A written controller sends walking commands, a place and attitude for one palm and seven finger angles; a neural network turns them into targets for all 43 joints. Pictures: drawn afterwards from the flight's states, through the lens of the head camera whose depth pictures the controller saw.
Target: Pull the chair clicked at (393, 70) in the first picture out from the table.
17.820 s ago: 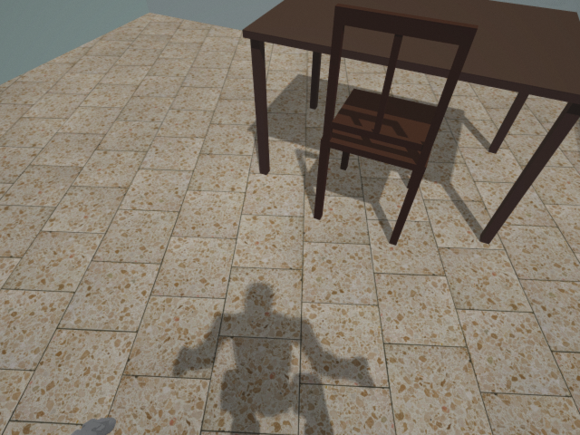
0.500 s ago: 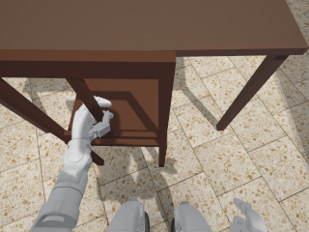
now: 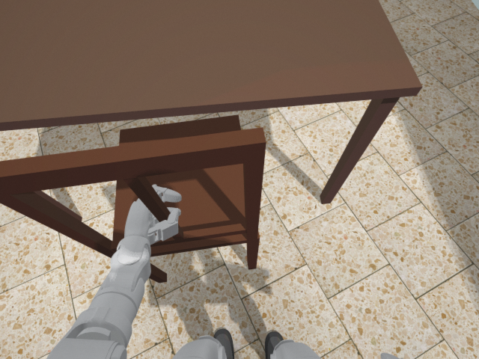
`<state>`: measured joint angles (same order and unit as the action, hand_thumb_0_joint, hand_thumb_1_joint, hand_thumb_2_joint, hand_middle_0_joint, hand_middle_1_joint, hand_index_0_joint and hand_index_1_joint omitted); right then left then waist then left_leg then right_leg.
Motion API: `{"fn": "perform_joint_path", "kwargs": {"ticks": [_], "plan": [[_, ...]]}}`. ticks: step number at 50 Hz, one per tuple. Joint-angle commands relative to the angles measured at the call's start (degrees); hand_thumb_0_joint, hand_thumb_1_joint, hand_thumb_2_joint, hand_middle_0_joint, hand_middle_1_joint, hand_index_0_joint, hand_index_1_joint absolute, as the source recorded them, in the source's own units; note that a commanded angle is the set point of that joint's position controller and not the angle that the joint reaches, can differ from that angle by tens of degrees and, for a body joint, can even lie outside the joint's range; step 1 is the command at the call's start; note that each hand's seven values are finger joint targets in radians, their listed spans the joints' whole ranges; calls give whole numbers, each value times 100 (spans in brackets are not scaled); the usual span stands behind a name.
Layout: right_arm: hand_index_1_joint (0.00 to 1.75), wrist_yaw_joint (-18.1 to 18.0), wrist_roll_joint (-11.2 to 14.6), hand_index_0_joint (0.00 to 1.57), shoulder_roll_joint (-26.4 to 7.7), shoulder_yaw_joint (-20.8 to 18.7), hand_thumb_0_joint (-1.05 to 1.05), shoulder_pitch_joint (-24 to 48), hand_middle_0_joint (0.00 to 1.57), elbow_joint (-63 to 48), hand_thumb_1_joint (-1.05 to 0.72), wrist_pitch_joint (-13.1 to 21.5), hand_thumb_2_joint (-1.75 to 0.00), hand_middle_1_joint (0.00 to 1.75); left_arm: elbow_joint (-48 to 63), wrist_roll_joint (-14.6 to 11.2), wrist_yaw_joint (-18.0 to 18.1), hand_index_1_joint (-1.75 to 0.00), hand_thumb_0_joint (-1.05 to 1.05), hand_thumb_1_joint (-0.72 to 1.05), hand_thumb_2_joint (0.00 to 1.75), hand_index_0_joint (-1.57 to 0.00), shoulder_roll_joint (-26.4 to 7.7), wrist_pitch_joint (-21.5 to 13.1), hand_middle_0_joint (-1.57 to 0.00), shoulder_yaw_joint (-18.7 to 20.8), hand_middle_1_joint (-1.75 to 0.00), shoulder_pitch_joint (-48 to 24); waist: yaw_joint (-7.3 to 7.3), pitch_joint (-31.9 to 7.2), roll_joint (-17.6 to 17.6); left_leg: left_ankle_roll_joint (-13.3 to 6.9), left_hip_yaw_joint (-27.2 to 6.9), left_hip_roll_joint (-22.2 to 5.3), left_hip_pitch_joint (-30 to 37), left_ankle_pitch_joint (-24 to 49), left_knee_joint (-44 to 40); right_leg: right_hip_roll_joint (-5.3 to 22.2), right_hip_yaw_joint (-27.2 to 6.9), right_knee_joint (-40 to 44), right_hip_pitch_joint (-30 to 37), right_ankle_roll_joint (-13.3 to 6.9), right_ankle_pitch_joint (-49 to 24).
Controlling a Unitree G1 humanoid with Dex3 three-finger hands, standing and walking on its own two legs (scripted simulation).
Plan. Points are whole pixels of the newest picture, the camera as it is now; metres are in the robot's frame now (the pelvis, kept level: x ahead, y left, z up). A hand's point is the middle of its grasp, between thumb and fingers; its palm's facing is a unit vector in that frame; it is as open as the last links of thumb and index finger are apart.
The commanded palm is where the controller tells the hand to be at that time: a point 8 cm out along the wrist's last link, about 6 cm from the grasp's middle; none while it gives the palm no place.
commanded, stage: step backward, pulling the chair out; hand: left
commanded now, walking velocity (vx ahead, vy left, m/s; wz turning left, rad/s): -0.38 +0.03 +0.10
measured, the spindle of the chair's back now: (160, 211) +0.37 +0.16 -0.07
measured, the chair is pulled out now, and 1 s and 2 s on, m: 0.08 0.15 0.17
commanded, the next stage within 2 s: none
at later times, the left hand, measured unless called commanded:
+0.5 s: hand (176, 257) +0.28 +0.12 -0.08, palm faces +0.00 -0.98 -0.18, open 5.3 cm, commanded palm +0.27 +0.17 -0.07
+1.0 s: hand (175, 258) +0.28 +0.12 -0.08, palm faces -0.02 -0.98 -0.20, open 5.4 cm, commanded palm +0.27 +0.17 -0.07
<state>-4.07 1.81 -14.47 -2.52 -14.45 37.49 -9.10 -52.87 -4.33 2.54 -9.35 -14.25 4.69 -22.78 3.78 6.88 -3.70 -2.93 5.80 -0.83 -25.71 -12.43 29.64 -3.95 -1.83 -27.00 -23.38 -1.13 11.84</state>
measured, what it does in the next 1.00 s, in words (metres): shifts its weight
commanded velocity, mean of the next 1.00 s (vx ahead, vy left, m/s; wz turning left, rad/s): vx -0.38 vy -0.02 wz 0.08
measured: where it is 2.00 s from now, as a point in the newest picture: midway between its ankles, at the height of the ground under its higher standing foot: outside the picture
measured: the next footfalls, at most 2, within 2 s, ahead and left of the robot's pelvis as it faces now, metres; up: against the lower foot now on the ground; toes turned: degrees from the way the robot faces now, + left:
right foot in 1.74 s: -0.02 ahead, -0.15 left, +0.00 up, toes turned +0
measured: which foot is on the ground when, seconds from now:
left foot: down 0.00-1.00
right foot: down 0.00-1.00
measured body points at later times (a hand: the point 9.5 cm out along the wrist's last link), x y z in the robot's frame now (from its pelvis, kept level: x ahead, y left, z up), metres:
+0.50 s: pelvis -0.05 -0.01 +0.00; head +0.05 -0.03 +0.43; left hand +0.28 +0.17 -0.06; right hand +0.04 -0.27 -0.14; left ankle +0.02 +0.08 -0.74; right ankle +0.01 -0.10 -0.74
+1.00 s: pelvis -0.06 +0.00 +0.00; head +0.05 -0.02 +0.43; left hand +0.28 +0.18 -0.06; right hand +0.04 -0.26 -0.14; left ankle +0.02 +0.08 -0.74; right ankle +0.01 -0.10 -0.74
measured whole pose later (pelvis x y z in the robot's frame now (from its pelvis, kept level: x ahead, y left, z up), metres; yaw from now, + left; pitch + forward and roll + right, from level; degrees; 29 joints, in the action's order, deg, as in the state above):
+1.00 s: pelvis -0.06 +0.00 +0.00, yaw +1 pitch +3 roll -1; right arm -6.1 2.1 -14.1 -2.0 -11.0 39.3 -2.9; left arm -55.5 -1.5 5.2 -8.2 -16.5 0.6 -24.3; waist 3.4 11.9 -3.7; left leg -3.3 4.8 -0.2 -24.0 -7.4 28.6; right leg -3.2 -0.4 -27.3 -21.9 -1.1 8.1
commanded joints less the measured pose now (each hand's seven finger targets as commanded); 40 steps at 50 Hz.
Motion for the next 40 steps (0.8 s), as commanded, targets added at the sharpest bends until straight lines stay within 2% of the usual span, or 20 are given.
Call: {"fn": "perform_joint_path", "kwargs": {"ticks": [1, 3, 4, 5, 9, 10, 13, 14, 18, 19, 21, 23, 24, 25, 26, 29, 33, 34, 35, 40], "plan": [[30, -110, 25, 20, -786, -268, 0, -337, 20, -476, -90, 203, -90, 30, 1008, 373, 192, -145, 0, 90, 90, -50, -1160, -255, -50, -90, -145, -1087, -48, -2768, -163, 98, -820, -805, 1942, 2229, -101, 782, -350, 131, 863, 288, -2628], [30, -120, 44, 20, -769, -247, 0, -298, 20, -469, -90, 229, -90, 30, 968, 371, 237, -145, 0, 90, 90, -50, -1208, -299, -50, -89, -145, -1142, -7, -2626, 70, 123, -705, -656, 1819, 1642, -103, 863, -373, 315, 852, 366, -2612], [30, -129, 63, 20, -830, -272, 0, -289, 20, -442, -90, 228, -90, 30, 942, 383, 286, -145, 0, 90, 90, -50, -1420, -306, -50, 80, -145, -1069, -20, -2647, 32, 129, -663, -613, 1849, 1428, -92, 913, -439, 395, 842, 398, -2596], [30, -129, 97, 20, -791, -243, 0, -190, 20, -446, -90, 230, -90, 30, 938, 349, 294, -145, 0, 90, 90, -50, -1204, -262, -50, -135, -145, -1100, -38, -2747, -53, 169, -635, -613, 1794, 1317, -134, 979, -451, 350, 1006, 374, -2538], [30, -146, 95, 20, -832, -243, 0, -171, 20, -409, -90, 320, -90, 30, 879, 390, 351, -145, 0, 90, 90, -50, -1351, -368, -50, -7, -145, -1113, -11, -2443, 45, 53, -772, -582, 1833, 880, -342, 819, -376, 578, 632, 461, -1483], [30, -144, 120, 20, -796, -215, 0, -33, 20, -450, -90, 345, -90, 30, 929, 345, 339, -145, 0, 90, 90, -50, -1138, -325, -50, -207, -145, -1147, -70, -2530, -124, 52, -785, -669, 1805, 903, -434, 832, -374, 465, 762, 411, -1274], [30, -151, 84, 20, -764, -211, 0, -70, 20, -449, -90, 466, -90, 30, 936, 401, 332, -145, 0, 90, 90, -50, -1069, -431, -50, -230, -145, -1224, -38, -2288, 35, -40, -913, -689, 1792, 552, -596, 675, -291, 503, 485, 374, -567], [30, -164, 79, 20, -815, -232, 0, -74, 20, -417, -90, 484, -90, 30, 879, 420, 354, -145, 0, 90, 90, -50, -1229, -456, -50, -105, -145, -1201, -37, -2229, -71, -67, -951, -718, 1823, 446, -640, 654, -316, 516, 390, 370, -407], [30, -170, 58, 20, -740, -209, 0, -44, 20, -428, -90, 602, -90, 30, 885, 438, 336, -145, 0, 90, 90, -50, -1060, -511, -50, -239, -145, -1346, -53, -2113, -3, -107, -1035, -760, 1664, 141, -704, 641, -331, 395, 386, 284, -92], [30, -183, 65, 20, -789, -227, 0, -81, 20, -366, -90, 621, -90, 30, 795, 450, 356, -145, 0, 90, 90, -50, -1204, -526, -50, -121, -145, -1302, -67, -2102, 44, -105, -1041, -740, 1645, 85, -694, 649, -368, 435, 383, 284, -74], [30, -183, 56, 20, -747, -208, 0, -87, 20, -366, -90, 685, -90, 30, 827, 457, 335, -145, 0, 90, 90, -50, -1022, -550, -50, -272, -145, -1393, -63, -2116, -37, -91, -1098, -763, 1657, 94, -723, 658, -334, 361, 399, 216, -73], [30, -195, 45, 20, -716, -202, 0, -53, 20, -358, -90, 737, -90, 30, 836, 467, 339, -145, 0, 90, 90, -50, -1040, -576, -50, -266, -145, -1475, -77, -2097, 66, -106, -1066, -756, 1586, 26, -664, 705, -408, 364, 435, 235, -46], [30, -210, 39, 20, -765, -222, 0, -84, 20, -306, -90, 742, -90, 30, 726, 482, 368, -145, 0, 90, 90, -50, -1230, -581, -50, -94, -145, -1392, -93, -2046, 165, -100, -1084, -733, 1571, -30, -643, 716, -461, 440, 403, 244, -17], [30, -204, 57, 20, -733, -204, 0, -40, 20, -313, -90, 753, -90, 30, 752, 462, 359, -145, 0, 90, 90, -50, -1089, -562, -50, -242, -145, -1447, -100, -2086, 57, -71, -1067, -734, 1537, -40, -610, 778, -491, 406, 483, 210, -24], [30, -207, 45, 20, -707, -204, 0, -96, 20, -295, -90, 781, -90, 30, 776, 489, 357, -145, 0, 90, 90, -50, -1049, -605, -50, -252, -145, -1492, -83, -2080, 214, -63, -1041, -676, 1586, -40, -564, 779, -487, 501, 450, 228, -88], [30, -219, 52, 20, -756, -217, 0, -153, 20, -240, -90, 825, -90, 30, 668, 502, 381, -145, 0, 90, 90, -50, -1185, -633, -50, -156, -145, -1435, -77, -2058, 184, -15, -1009, -594, 1648, -33, -468, 853, -598, 637, 418, 231, -181], [30, -235, 45, 20, -704, -194, 0, -130, 20, -232, -90, 859, -90, 30, 751, 518, 373, -145, 0, 90, 90, -50, -1020, -651, -50, -280, -145, -1535, -86, -2210, 259, -39, -1060, -683, 1698, 416, -530, 800, -470, 432, 614, 267, -567], [30, -253, 32, 20, -762, -215, 0, -138, 20, -208, -90, 853, -90, 30, 711, 534, 392, -145, 0, 90, 90, -50, -1188, -649, -50, -147, -145, -1482, -95, -2236, 187, -56, -1121, -720, 1733, 542, -577, 769, -460, 370, 617, 267, -611], [30, -246, 45, 20, -725, -188, 0, -92, 20, -230, -90, 842, -90, 30, 722, 507, 383, -145, 0, 90, 90, -50, -1028, -618, -50, -283, -145, -1494, -104, -2242, 67, -69, -1170, -805, 1716, 688, -620, 764, -417, 223, 668, 243, -637], [30, -262, 7, 20, -686, -191, 0, -75, 20, -228, -90, 802, -90, 30, 757, 530, 383, -145, 0, 90, 90, -50, -1031, -609, -50, -253, -145, -1533, -135, -2241, 13, -147, -1299, -925, 1560, 843, -640, 745, -409, -10, 820, 185, -637]]}}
